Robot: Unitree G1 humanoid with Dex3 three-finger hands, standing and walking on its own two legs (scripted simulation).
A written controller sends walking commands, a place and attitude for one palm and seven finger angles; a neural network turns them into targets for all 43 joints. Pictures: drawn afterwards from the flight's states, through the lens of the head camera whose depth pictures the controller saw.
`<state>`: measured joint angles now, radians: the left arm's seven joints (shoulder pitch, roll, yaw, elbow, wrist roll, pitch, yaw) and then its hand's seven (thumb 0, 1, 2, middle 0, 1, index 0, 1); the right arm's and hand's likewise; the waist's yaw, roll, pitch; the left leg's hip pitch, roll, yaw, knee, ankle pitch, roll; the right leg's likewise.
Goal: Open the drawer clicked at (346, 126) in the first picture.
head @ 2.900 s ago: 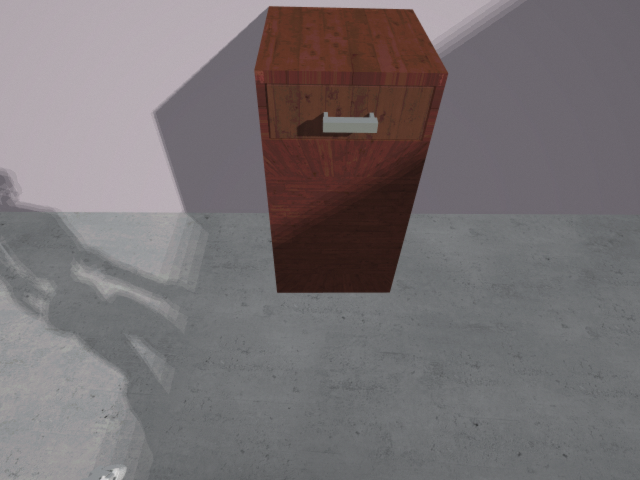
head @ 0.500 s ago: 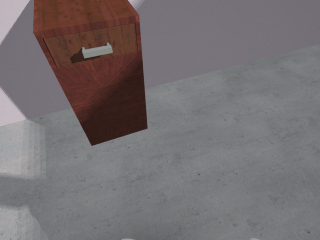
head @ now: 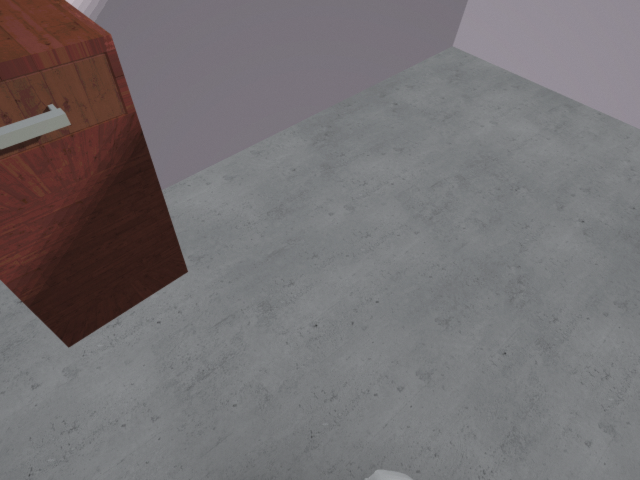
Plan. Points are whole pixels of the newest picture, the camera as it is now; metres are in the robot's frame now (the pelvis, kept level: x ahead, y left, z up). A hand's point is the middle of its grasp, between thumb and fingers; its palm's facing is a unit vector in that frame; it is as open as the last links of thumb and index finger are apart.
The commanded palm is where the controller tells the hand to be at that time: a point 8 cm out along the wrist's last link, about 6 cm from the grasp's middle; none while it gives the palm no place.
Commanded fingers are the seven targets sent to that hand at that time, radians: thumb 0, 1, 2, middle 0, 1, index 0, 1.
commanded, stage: walk to a spot facing it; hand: left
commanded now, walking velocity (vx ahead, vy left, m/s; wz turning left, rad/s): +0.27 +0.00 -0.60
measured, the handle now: (27, 123) +0.71 +0.61 -0.01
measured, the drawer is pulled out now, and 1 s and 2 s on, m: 0.00 0.00 0.00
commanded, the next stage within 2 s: turn to face it in 1.08 s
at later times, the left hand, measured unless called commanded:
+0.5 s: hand out of the picture +0.13 +0.13 -0.17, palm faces -0.18 -0.97 -0.19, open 7.4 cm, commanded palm none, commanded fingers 0.00 0.90 0.90 -0.20 -0.30 -0.20 -0.30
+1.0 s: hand (268, 295) +0.45 +0.11 -0.17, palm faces -0.42 -0.89 -0.18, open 7.4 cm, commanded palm none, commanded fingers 0.00 0.90 0.90 -0.20 -0.30 -0.20 -0.30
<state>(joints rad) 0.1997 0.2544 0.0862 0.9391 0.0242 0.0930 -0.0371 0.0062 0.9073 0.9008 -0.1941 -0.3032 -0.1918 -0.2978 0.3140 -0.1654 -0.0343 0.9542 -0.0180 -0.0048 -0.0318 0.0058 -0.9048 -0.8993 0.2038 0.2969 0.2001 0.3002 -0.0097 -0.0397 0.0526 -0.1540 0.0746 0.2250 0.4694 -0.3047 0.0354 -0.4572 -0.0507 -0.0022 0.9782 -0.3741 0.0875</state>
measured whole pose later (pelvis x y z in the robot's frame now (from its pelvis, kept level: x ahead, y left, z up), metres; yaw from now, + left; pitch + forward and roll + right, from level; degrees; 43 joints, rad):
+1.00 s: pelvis +0.28 -0.03 +0.00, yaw -30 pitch -2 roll -1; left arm 0.21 0.23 0.11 0.94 0.03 0.05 -0.03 0.00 0.91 0.90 -0.19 -0.30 -0.19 -0.30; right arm 0.32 -0.16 -0.05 1.01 -0.01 -0.04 -0.03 0.00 -0.93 -0.90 0.20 0.30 0.20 0.30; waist 0.01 -0.04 0.04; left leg -0.14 0.08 0.33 0.45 -0.28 0.05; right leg -0.62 -0.10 -0.05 1.10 -0.18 0.06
